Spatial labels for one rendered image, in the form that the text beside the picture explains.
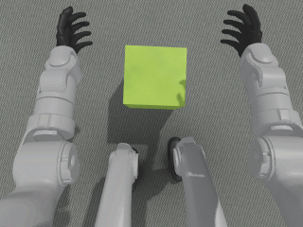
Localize right robot hand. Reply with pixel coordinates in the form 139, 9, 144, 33
220, 4, 262, 58

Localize robot left forearm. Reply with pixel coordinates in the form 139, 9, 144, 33
12, 45, 82, 184

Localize robot thigh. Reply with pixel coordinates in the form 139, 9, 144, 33
173, 142, 228, 227
94, 148, 138, 227

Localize carton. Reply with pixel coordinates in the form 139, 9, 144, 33
123, 45, 187, 110

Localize left robot upper arm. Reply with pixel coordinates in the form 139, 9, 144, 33
0, 140, 80, 227

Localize robot right thigh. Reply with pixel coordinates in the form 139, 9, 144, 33
173, 142, 228, 227

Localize right robot upper arm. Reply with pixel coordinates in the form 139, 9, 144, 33
246, 135, 303, 227

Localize left robot hand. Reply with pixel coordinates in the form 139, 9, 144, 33
56, 6, 93, 56

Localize robot right forearm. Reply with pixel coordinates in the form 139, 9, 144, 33
239, 43, 303, 137

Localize robot left thigh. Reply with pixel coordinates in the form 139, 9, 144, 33
94, 148, 138, 227

